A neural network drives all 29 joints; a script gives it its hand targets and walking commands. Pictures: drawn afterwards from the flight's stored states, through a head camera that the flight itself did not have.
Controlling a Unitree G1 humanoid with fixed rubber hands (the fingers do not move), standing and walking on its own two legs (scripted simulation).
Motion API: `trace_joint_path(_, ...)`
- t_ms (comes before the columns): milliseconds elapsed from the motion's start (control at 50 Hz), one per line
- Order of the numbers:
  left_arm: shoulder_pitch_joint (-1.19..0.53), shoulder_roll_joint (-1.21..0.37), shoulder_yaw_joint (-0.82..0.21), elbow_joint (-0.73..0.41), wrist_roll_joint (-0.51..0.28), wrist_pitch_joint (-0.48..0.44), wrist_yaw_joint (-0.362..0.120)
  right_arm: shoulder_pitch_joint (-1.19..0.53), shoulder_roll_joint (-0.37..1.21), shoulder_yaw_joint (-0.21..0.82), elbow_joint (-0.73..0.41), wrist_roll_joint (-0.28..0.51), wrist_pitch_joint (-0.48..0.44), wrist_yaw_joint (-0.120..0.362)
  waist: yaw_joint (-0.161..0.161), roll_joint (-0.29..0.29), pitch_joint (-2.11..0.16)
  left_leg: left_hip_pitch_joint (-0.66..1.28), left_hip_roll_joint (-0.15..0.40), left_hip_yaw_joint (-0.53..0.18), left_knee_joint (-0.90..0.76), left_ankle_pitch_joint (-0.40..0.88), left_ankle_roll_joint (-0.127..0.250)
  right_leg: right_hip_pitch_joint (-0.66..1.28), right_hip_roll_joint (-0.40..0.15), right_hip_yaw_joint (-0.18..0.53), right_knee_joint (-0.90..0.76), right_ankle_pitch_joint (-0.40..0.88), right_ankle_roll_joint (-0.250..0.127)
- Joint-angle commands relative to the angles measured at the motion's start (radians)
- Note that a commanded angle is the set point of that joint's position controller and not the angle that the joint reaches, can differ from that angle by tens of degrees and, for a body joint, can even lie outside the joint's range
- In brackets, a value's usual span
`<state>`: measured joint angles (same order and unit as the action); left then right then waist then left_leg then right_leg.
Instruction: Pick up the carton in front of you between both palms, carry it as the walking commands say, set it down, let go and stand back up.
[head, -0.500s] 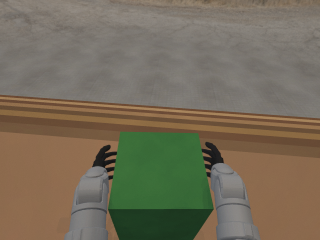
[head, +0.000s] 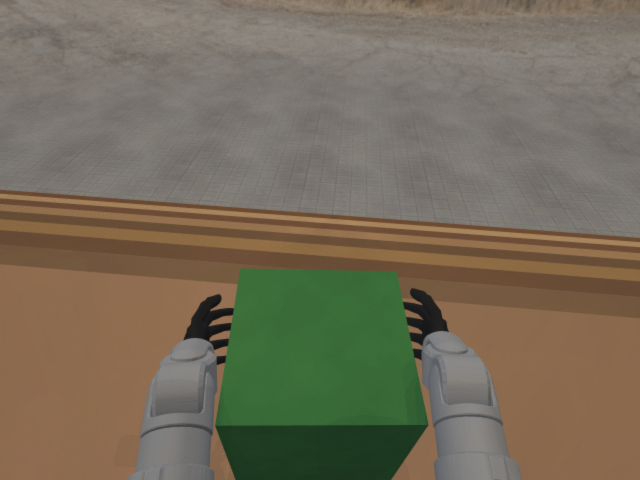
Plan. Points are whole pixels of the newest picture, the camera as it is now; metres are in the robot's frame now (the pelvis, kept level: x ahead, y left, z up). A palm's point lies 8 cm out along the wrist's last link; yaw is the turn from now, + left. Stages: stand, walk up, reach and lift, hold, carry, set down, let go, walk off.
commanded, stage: hold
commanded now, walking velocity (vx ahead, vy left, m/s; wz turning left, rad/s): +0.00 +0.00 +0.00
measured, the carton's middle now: (316, 383) +0.28 +0.00 -0.03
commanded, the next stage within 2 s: carry in 0.22 s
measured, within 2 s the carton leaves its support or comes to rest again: neither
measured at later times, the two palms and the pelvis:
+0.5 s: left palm (219, 315) +0.32 +0.13 +0.07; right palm (446, 312) +0.32 -0.17 +0.07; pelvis +0.04 -0.02 -0.01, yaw +1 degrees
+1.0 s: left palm (253, 199) +0.57 +0.11 +0.08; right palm (421, 202) +0.56 -0.19 +0.08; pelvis +0.30 -0.03 -0.02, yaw -1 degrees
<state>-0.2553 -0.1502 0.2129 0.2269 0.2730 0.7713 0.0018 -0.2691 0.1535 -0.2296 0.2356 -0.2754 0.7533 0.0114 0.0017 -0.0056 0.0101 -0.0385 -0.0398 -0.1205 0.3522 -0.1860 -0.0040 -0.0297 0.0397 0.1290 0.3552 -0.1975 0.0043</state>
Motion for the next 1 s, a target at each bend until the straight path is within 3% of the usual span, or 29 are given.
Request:
trace_joint_path(0, -0.512, -0.906, -0.534, -0.056, -0.267, -0.041, -0.232, -0.452, 0.912, 0.532, -0.011, 0.253, -0.020, 0.226, 0.000, 0.004, -0.209, 0.049, -0.048, 0.051, -0.040, 0.158, -0.011, 0.011, 0.046, -0.051, -0.047, 0.169, 0.013)
trace_joint_path(180, -0.534, -0.911, -0.527, -0.038, -0.263, -0.043, -0.233, -0.476, 0.913, 0.526, 0.005, 0.250, -0.023, 0.228, 0.000, 0.005, -0.203, 0.040, -0.044, 0.052, -0.039, 0.127, -0.010, 0.002, 0.044, -0.053, -0.046, 0.134, 0.010)
trace_joint_path(200, -0.548, -0.908, -0.538, -0.036, -0.259, -0.041, -0.236, -0.492, 0.921, 0.532, 0.007, 0.250, -0.021, 0.230, 0.001, 0.019, -0.176, -0.093, 0.117, 0.002, 0.010, -0.065, 0.014, -0.133, -0.110, -0.015, 0.026, -0.042, -0.012)
trace_joint_path(240, -0.561, -0.916, -0.566, -0.067, -0.289, -0.042, -0.235, -0.490, 0.919, 0.564, -0.021, 0.273, -0.021, 0.228, -0.002, 0.040, -0.169, -0.187, 0.134, -0.056, -0.057, -0.490, 0.035, -0.223, -0.090, 0.004, 0.010, -0.419, -0.020)
trace_joint_path(260, -0.580, -0.915, -0.592, -0.101, -0.305, -0.038, -0.231, -0.498, 0.919, 0.588, -0.058, 0.289, -0.018, 0.224, -0.003, 0.053, -0.162, -0.200, 0.138, -0.071, -0.068, -0.577, 0.047, -0.269, -0.073, -0.017, 0.043, -0.473, -0.020)
trace_joint_path(320, -0.581, -0.915, -0.680, -0.193, -0.373, -0.003, -0.220, -0.474, 0.913, 0.661, -0.151, 0.334, 0.018, 0.199, -0.007, 0.148, -0.259, -0.128, 0.228, -0.148, -0.108, -0.444, 0.088, -0.288, -0.025, -0.162, 0.215, -0.193, 0.005)
trace_joint_path(360, -0.576, -0.903, -0.733, -0.257, -0.417, 0.041, -0.213, -0.460, 0.889, 0.707, -0.229, 0.365, 0.064, 0.181, -0.004, 0.144, -0.297, -0.180, 0.225, -0.095, -0.080, -0.464, 0.099, -0.214, -0.024, -0.198, 0.114, -0.208, -0.008)
trace_joint_path(380, -0.567, -0.894, -0.752, -0.284, -0.435, 0.068, -0.208, -0.467, 0.876, 0.738, -0.272, 0.388, 0.094, 0.174, -0.001, 0.105, -0.296, -0.251, 0.186, -0.030, -0.039, -0.491, 0.081, -0.145, -0.036, -0.176, 0.056, -0.250, -0.018)
trace_joint_path(400, -0.562, -0.877, -0.763, -0.312, -0.450, 0.097, -0.201, -0.479, 0.863, 0.766, -0.309, 0.409, 0.125, 0.169, 0.005, -0.002, -0.271, -0.355, 0.129, 0.064, 0.096, -0.462, 0.046, -0.083, -0.121, -0.048, -0.043, -0.352, -0.044)
trace_joint_path(420, -0.536, -0.854, -0.764, -0.323, -0.457, 0.128, -0.191, -0.498, 0.849, 0.787, -0.337, 0.427, 0.157, 0.164, 0.018, -0.200, -0.252, -0.511, 0.061, 0.183, 0.337, -0.367, 0.003, 0.007, -0.277, 0.198, -0.157, -0.466, -0.104)
trace_joint_path(440, -0.503, -0.827, -0.758, -0.329, -0.458, 0.161, -0.179, -0.511, 0.838, 0.799, -0.353, 0.447, 0.190, 0.162, 0.025, -0.258, -0.188, -0.661, 0.047, 0.212, 0.420, -0.322, -0.011, 0.056, -0.380, 0.365, -0.217, -0.424, -0.161)
trace_joint_path(460, -0.503, -0.809, -0.768, -0.371, -0.464, 0.189, -0.168, -0.522, 0.849, 0.822, -0.374, 0.481, 0.219, 0.164, 0.024, -0.212, -0.173, -0.688, 0.096, 0.171, 0.427, -0.320, -0.002, 0.058, -0.407, 0.370, -0.204, -0.284, -0.203)
trace_joint_path(500, -0.506, -0.806, -0.788, -0.454, -0.491, 0.239, -0.153, -0.499, 0.860, 0.847, -0.404, 0.538, 0.266, 0.165, 0.029, -0.125, -0.247, -0.640, 0.095, 0.196, 0.345, -0.282, -0.003, 0.105, -0.367, 0.224, -0.164, -0.084, -0.185)
trace_joint_path(540, -0.482, -0.819, -0.812, -0.524, -0.528, 0.281, -0.147, -0.444, 0.870, 0.860, -0.445, 0.566, 0.305, 0.158, 0.031, -0.149, -0.304, -0.543, 0.056, 0.257, 0.251, -0.197, -0.006, 0.111, -0.302, 0.082, -0.119, 0.048, -0.150)
trace_joint_path(580, -0.430, -0.827, -0.823, -0.562, -0.548, 0.322, -0.149, -0.380, 0.872, 0.859, -0.487, 0.564, 0.340, 0.146, 0.024, -0.170, -0.331, -0.414, 0.023, 0.311, 0.121, -0.119, -0.007, 0.070, -0.261, -0.015, -0.062, 0.096, -0.128)
trace_joint_path(620, -0.359, -0.836, -0.830, -0.585, -0.554, 0.358, -0.156, -0.303, 0.865, 0.844, -0.522, 0.549, 0.371, 0.138, 0.004, -0.109, -0.369, -0.051, 0.024, 0.335, -0.020, 0.009, 0.002, -0.147, -0.211, -0.127, 0.069, 0.052, -0.085)
trace_joint_path(640, -0.337, -0.831, -0.828, -0.591, -0.552, 0.373, -0.162, -0.271, 0.855, 0.836, -0.539, 0.539, 0.386, 0.135, -0.012, -0.031, -0.411, 0.180, 0.121, 0.223, -0.031, -0.037, 0.027, -0.320, -0.179, -0.186, 0.213, 0.008, -0.050)
trace_joint_path(660, -0.350, -0.826, -0.833, -0.620, -0.562, 0.392, -0.169, -0.228, 0.828, 0.823, -0.546, 0.513, 0.395, 0.132, -0.033, 0.206, -0.429, 0.344, 0.373, -0.144, -0.103, -0.201, 0.120, -0.577, -0.109, -0.276, 0.486, -0.168, 0.000)
trace_joint_path(680, -0.394, -0.821, -0.838, -0.645, -0.582, 0.412, -0.176, -0.242, 0.855, 0.806, -0.532, 0.503, 0.403, 0.128, -0.026, 0.305, -0.363, 0.346, 0.498, -0.377, -0.142, -0.131, 0.240, -0.772, -0.064, -0.241, 0.618, -0.328, -0.006)
trace_joint_path(700, -0.423, -0.832, -0.839, -0.655, -0.597, 0.423, -0.184, -0.262, 0.876, 0.803, -0.561, 0.510, 0.412, 0.127, -0.025, 0.199, -0.316, 0.298, 0.515, -0.346, -0.124, -0.052, 0.273, -0.814, -0.129, -0.176, 0.709, -0.350, -0.028)
trace_joint_path(720, -0.447, -0.827, -0.838, -0.663, -0.610, 0.427, -0.189, -0.307, 0.883, 0.811, -0.593, 0.526, 0.420, 0.127, -0.025, 0.115, -0.298, 0.241, 0.485, -0.272, -0.127, 0.018, 0.255, -0.801, -0.156, -0.163, 0.730, -0.319, -0.035)
trace_joint_path(740, -0.464, -0.845, -0.842, -0.659, -0.624, 0.431, -0.191, -0.352, 0.880, 0.816, -0.620, 0.540, 0.427, 0.125, -0.024, 0.060, -0.298, 0.199, 0.460, -0.199, -0.151, -0.027, 0.223, -0.778, -0.175, -0.160, 0.686, -0.268, -0.034)
trace_joint_path(780, -0.456, -0.851, -0.835, -0.653, -0.625, 0.436, -0.182, -0.389, 0.874, 0.830, -0.647, 0.570, 0.443, 0.125, -0.022, 0.074, -0.281, 0.135, 0.386, -0.044, -0.198, -0.004, 0.163, -0.703, -0.161, -0.201, 0.552, -0.163, -0.016)
trace_joint_path(820, -0.418, -0.843, -0.820, -0.635, -0.604, 0.443, -0.165, -0.373, 0.861, 0.832, -0.633, 0.591, 0.459, 0.132, -0.019, 0.120, -0.278, 0.122, 0.338, 0.060, -0.195, 0.073, 0.142, -0.651, -0.138, -0.240, 0.430, -0.085, -0.003)
trace_joint_path(940, -0.385, -0.829, -0.789, -0.608, -0.555, 0.460, -0.142, -0.352, 0.834, 0.826, -0.589, 0.598, 0.483, 0.155, -0.019, 0.177, -0.232, 0.025, 0.285, 0.230, -0.108, 0.239, 0.086, -0.398, -0.074, -0.359, 0.161, 0.101, -0.017)
trace_joint_path(980, -0.377, -0.831, -0.781, -0.600, -0.553, 0.461, -0.145, -0.365, 0.834, 0.829, -0.597, 0.596, 0.486, 0.157, 0.004, 0.131, -0.287, -0.063, 0.234, 0.327, 0.107, 0.346, 0.046, -0.132, -0.018, -0.429, 0.106, 0.066, -0.034)
